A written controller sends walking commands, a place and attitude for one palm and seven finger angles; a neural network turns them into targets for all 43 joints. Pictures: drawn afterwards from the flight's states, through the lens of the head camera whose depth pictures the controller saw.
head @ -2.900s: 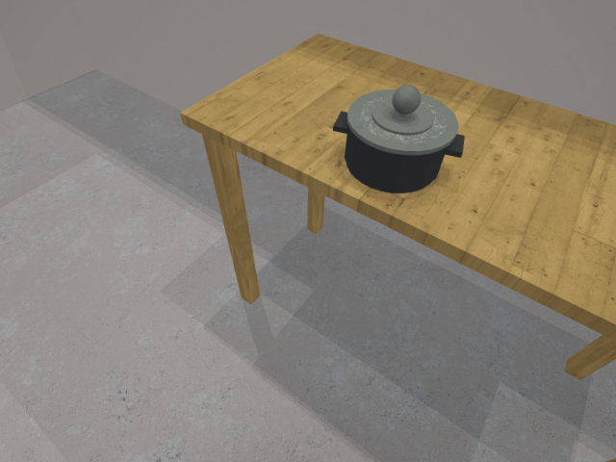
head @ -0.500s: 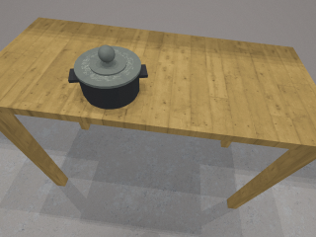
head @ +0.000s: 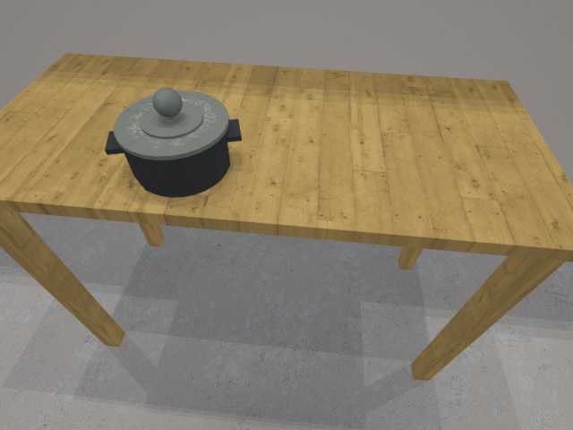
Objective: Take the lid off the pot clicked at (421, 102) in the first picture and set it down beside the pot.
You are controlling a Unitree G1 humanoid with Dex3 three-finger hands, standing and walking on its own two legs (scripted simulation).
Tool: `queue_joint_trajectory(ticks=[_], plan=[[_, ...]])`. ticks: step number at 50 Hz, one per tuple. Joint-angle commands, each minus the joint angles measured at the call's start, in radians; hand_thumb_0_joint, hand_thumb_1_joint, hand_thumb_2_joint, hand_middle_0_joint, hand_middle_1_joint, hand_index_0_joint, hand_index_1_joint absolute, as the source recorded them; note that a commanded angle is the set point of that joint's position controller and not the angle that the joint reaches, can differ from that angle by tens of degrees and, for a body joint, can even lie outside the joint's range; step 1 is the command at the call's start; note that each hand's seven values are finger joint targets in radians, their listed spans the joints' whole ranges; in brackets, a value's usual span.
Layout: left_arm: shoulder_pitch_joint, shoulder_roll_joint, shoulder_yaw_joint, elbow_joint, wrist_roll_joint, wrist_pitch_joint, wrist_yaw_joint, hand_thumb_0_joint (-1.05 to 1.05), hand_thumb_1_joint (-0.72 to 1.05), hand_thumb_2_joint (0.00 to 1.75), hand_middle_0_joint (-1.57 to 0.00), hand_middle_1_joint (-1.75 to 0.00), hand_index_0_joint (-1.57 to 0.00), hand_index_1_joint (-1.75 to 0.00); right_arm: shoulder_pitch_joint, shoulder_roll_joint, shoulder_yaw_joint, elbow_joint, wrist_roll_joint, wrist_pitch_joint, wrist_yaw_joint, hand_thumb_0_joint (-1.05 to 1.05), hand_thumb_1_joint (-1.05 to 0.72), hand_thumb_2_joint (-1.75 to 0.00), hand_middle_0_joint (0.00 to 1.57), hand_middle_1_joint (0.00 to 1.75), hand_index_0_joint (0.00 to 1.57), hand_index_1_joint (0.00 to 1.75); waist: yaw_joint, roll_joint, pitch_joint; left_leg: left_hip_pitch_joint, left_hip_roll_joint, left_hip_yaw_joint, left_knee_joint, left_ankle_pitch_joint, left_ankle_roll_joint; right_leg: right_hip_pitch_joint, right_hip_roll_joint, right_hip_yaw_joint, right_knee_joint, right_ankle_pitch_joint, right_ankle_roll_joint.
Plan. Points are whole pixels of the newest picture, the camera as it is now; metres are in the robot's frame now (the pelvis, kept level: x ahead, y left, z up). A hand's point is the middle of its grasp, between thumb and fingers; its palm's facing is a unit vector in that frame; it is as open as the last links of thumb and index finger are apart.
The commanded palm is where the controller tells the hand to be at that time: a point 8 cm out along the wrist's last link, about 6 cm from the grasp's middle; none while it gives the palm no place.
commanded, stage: come to a stop and stand still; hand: left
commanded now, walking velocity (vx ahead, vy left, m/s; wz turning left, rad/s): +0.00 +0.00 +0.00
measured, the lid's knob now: (167, 102) +0.56 +0.22 +0.16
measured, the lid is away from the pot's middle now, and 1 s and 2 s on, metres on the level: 0.00 0.00 0.00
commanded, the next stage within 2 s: look again from close up in 0.14 s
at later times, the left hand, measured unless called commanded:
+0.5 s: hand out of the picture +0.03 +0.21 -0.17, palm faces +0.00 -0.98 -0.21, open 7.4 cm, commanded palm none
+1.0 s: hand out of the picture +0.04 +0.22 -0.17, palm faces -0.01 -0.98 -0.20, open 7.4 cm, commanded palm none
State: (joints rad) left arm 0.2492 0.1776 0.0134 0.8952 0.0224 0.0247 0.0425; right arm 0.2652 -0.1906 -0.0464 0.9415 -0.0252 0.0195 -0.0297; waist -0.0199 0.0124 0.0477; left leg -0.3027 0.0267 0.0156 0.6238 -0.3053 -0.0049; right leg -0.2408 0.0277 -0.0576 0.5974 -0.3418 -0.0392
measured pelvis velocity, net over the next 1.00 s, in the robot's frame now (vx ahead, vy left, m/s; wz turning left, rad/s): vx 0.01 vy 0.04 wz -0.02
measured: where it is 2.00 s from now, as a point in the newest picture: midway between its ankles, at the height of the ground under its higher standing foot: outside the picture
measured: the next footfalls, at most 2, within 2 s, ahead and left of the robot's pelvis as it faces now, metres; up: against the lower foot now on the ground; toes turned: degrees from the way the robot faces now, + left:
none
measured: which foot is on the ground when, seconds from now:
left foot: down 0.00-1.00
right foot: down 0.00-1.00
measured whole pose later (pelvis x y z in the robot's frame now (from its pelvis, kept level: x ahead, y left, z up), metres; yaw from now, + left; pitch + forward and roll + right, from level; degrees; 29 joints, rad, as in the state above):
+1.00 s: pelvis +0.01 +0.04 +0.01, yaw -1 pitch +0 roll +0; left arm 0.25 0.17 0.01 1.02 0.02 0.01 0.04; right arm 0.19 -0.17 -0.02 1.04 -0.01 0.00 -0.02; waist 0.00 -0.01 0.08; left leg -0.25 -0.03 0.07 0.49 -0.25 0.06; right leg -0.20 -0.03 -0.01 0.48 -0.28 0.03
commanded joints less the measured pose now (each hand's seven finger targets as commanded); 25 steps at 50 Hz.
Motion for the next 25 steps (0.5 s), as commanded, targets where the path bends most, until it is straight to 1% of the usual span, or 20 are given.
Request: queue_joint_trajectory(ticks=[1,3,4,5,6,8,9,10,12,13,14,16,18,19,21,23,24,25], plan=[[0.044,0.137,0.036,-0.062,-0.007,-0.025,0.007,0.0,0.9,0.9,-0.2,-0.3,-0.2,-0.3,-0.004,-0.082,-0.003,-0.061,0.003,-0.021,-0.001,0.0,-0.9,-0.9,0.2,0.3,0.2,0.3,0.024,0.012,-0.057,0.022,0.064,-0.057,-0.086,0.203,0.043,0.027,-0.112,0.123,-0.142,0.224,-0.007],[0.032,0.143,0.036,-0.06,-0.006,-0.025,0.006,0.0,0.9,0.9,-0.2,-0.3,-0.2,-0.3,-0.001,-0.072,-0.001,-0.054,0.002,-0.017,0.002,0.0,-0.9,-0.9,0.2,0.3,0.2,0.3,0.017,-0.048,-0.024,-0.006,0.037,-0.031,-0.069,0.093,0.033,0.006,-0.141,0.17,-0.197,0.147,-0.021],[0.025,0.148,0.037,-0.058,-0.006,-0.026,0.006,0.0,0.9,0.9,-0.2,-0.3,-0.2,-0.3,0.007,-0.067,0.001,-0.048,0.002,-0.017,0.004,0.0,-0.9,-0.9,0.2,0.3,0.2,0.3,0.011,-0.06,-0.025,-0.005,0.027,-0.02,-0.056,0.08,0.028,0.001,-0.155,0.19,-0.215,0.139,-0.031],[0.015,0.15,0.037,-0.061,-0.004,-0.026,0.009,0.0,0.9,0.9,-0.2,-0.3,-0.2,-0.3,0.018,-0.056,0.004,-0.044,0.003,-0.018,0.004,0.0,-0.9,-0.9,0.2,0.3,0.2,0.3,0.007,-0.056,-0.037,0.013,0.029,-0.018,-0.063,0.075,0.024,0.002,-0.157,0.185,-0.214,0.126,-0.037],[0.009,0.145,0.036,-0.06,-0.005,-0.026,0.008,0.0,0.9,0.9,-0.2,-0.3,-0.2,-0.3,0.018,-0.057,0.005,-0.036,0.002,-0.019,0.005,0.0,-0.9,-0.9,0.2,0.3,0.2,0.3,0.007,-0.052,-0.024,0.013,0.029,-0.02,-0.068,0.073,0.025,-0.014,-0.157,0.178,-0.217,0.111,-0.036],[0.008,0.138,0.035,-0.053,-0.006,-0.028,0.007,0.0,0.9,0.9,-0.2,-0.3,-0.2,-0.3,0.02,-0.056,0.007,-0.02,0.003,-0.02,0.006,0.0,-0.9,-0.9,0.2,0.3,0.2,0.3,0.006,-0.025,-0.008,0.019,0.037,-0.032,-0.084,0.096,0.027,-0.027,-0.147,0.169,-0.212,0.118,-0.03],[0.012,0.134,0.033,-0.048,-0.006,-0.029,0.007,0.0,0.9,0.9,-0.2,-0.3,-0.2,-0.3,0.021,-0.054,0.006,-0.016,0.003,-0.02,0.007,0.0,-0.9,-0.9,0.2,0.3,0.2,0.3,0.007,-0.036,-0.006,0.024,0.042,-0.04,-0.096,0.106,0.029,-0.027,-0.139,0.162,-0.206,0.125,-0.023],[0.01,0.134,0.032,-0.045,-0.004,-0.029,0.007,0.0,0.9,0.9,-0.2,-0.3,-0.2,-0.3,0.027,-0.057,0.007,-0.014,0.004,-0.023,0.007,0.0,-0.9,-0.9,0.2,0.3,0.2,0.3,0.008,-0.003,-0.021,0.036,0.053,-0.052,-0.118,0.127,0.031,-0.016,-0.128,0.142,-0.187,0.132,-0.019],[0.022,0.125,0.03,-0.033,-0.006,-0.03,0.005,0.0,0.9,0.9,-0.2,-0.3,-0.2,-0.3,0.017,-0.067,0.007,-0.005,0.005,-0.023,0.006,0.0,-0.9,-0.9,0.2,0.3,0.2,0.3,0.016,-0.004,-0.015,0.026,0.063,-0.07,-0.14,0.122,0.038,-0.009,-0.115,0.127,-0.179,0.125,-0.006],[0.023,0.122,0.03,-0.027,-0.005,-0.03,0.004,0.0,0.9,0.9,-0.2,-0.3,-0.2,-0.3,0.016,-0.069,0.007,-0.002,0.005,-0.024,0.007,0.0,-0.9,-0.9,0.2,0.3,0.2,0.3,0.014,0.005,-0.008,0.025,0.066,-0.073,-0.148,0.129,0.041,-0.007,-0.113,0.124,-0.174,0.135,-0.005],[0.031,0.12,0.029,-0.02,-0.006,-0.031,0.003,0.0,0.9,0.9,-0.2,-0.3,-0.2,-0.3,0.013,-0.071,0.007,0.002,0.005,-0.023,0.007,0.0,-0.9,-0.9,0.2,0.3,0.2,0.3,0.017,0.009,-0.01,0.027,0.067,-0.075,-0.154,0.115,0.042,-0.007,-0.112,0.125,-0.178,0.126,-0.004],[0.034,0.12,0.029,-0.016,-0.005,-0.029,0.002,0.0,0.9,0.9,-0.2,-0.3,-0.2,-0.3,0.014,-0.075,0.007,0.004,0.007,-0.023,0.006,0.0,-0.9,-0.9,0.2,0.3,0.2,0.3,0.018,0.022,-0.008,0.022,0.075,-0.087,-0.177,0.087,0.046,-0.007,-0.105,0.108,-0.172,0.098,0.001],[0.043,0.117,0.027,-0.005,-0.005,-0.03,0.0,0.0,0.9,0.9,-0.2,-0.3,-0.2,-0.3,0.007,-0.075,0.007,0.008,0.007,-0.02,0.008,0.0,-0.9,-0.9,0.2,0.3,0.2,0.3,0.019,0.015,0.01,0.012,0.068,-0.089,-0.184,0.045,0.046,-0.016,-0.11,0.118,-0.19,0.075,0.0],[0.047,0.117,0.027,0.003,-0.005,-0.031,0.0,0.0,0.9,0.9,-0.2,-0.3,-0.2,-0.3,0.006,-0.073,0.007,0.011,0.007,-0.02,0.008,0.0,-0.9,-0.9,0.2,0.3,0.2,0.3,0.017,0.009,0.002,0.019,0.064,-0.086,-0.182,0.045,0.046,-0.017,-0.115,0.127,-0.194,0.08,-0.002],[0.044,0.115,0.026,0.006,-0.004,-0.03,-0.001,0.0,0.9,0.9,-0.2,-0.3,-0.2,-0.3,0.011,-0.077,0.006,0.014,0.007,-0.021,0.007,0.0,-0.9,-0.9,0.2,0.3,0.2,0.3,0.015,0.028,-0.004,0.029,0.074,-0.096,-0.202,0.036,0.05,-0.021,-0.107,0.11,-0.181,0.074,0.002],[0.051,0.109,0.024,0.016,-0.004,-0.03,-0.002,0.0,0.9,0.9,-0.2,-0.3,-0.2,-0.3,0.009,-0.08,0.006,0.02,0.008,-0.021,0.007,0.0,-0.9,-0.9,0.2,0.3,0.2,0.3,0.016,0.032,0.002,0.023,0.079,-0.106,-0.22,0.028,0.053,-0.018,-0.103,0.103,-0.176,0.079,0.007],[0.058,0.108,0.023,0.022,-0.004,-0.031,-0.002,0.0,0.9,0.9,-0.2,-0.3,-0.2,-0.3,0.006,-0.081,0.006,0.021,0.009,-0.022,0.008,0.0,-0.9,-0.9,0.2,0.3,0.2,0.3,0.017,0.023,0.002,0.022,0.079,-0.106,-0.223,0.025,0.054,-0.016,-0.103,0.104,-0.178,0.082,0.008],[0.056,0.11,0.022,0.026,-0.005,-0.029,-0.003,0.0,0.9,0.9,-0.2,-0.3,-0.2,-0.3,0.008,-0.085,0.006,0.021,0.009,-0.024,0.007,0.0,-0.9,-0.9,0.2,0.3,0.2,0.3,0.018,0.034,-0.017,0.036,0.085,-0.116,-0.237,0.031,0.057,-0.007,-0.099,0.093,-0.168,0.089,0.01]])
